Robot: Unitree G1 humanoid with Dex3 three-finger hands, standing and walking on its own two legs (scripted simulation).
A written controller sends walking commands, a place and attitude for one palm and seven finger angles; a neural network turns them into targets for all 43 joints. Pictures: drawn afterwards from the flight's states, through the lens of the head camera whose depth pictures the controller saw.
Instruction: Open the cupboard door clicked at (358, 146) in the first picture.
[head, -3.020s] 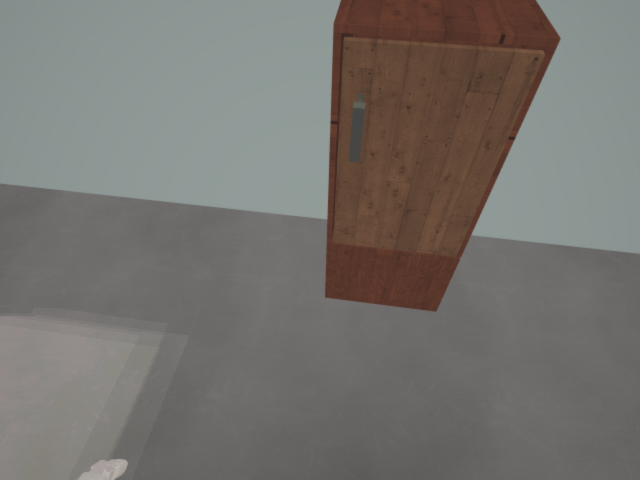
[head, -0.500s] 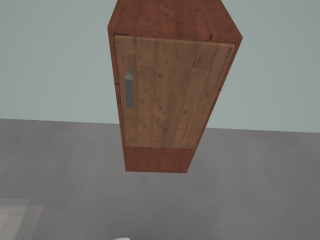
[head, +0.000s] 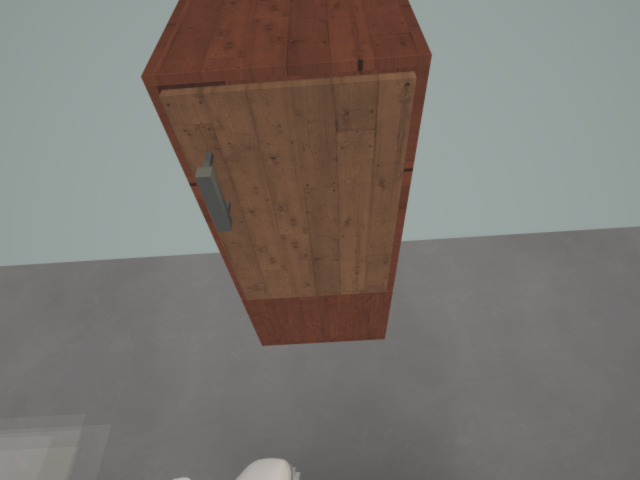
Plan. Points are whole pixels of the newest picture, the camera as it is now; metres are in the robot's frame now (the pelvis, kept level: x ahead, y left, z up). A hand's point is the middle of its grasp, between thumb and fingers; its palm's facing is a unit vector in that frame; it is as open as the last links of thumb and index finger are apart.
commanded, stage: come to a stop and stand still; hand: left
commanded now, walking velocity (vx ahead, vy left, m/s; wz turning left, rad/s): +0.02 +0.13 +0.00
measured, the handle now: (217, 192) +0.55 +0.21 +0.01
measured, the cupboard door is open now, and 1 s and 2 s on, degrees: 0 0 0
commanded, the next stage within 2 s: look again from close up in 0.86 s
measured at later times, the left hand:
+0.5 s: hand out of the picture -0.06 +0.23 -0.17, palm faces +0.08 -0.98 -0.18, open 7.3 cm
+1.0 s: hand out of the picture -0.07 +0.21 -0.17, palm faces +0.01 -0.99 -0.17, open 7.3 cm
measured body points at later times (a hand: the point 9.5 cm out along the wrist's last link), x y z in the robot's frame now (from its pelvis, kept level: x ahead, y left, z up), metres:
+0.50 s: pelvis -0.04 +0.05 +0.01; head -0.03 +0.07 +0.46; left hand -0.06 +0.28 -0.16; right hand -0.01 -0.18 -0.14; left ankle -0.07 +0.15 -0.73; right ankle -0.04 -0.08 -0.72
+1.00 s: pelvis -0.05 +0.06 +0.01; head -0.04 +0.06 +0.46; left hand -0.07 +0.27 -0.15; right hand -0.08 -0.15 -0.15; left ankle -0.07 +0.15 -0.73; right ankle -0.04 -0.08 -0.73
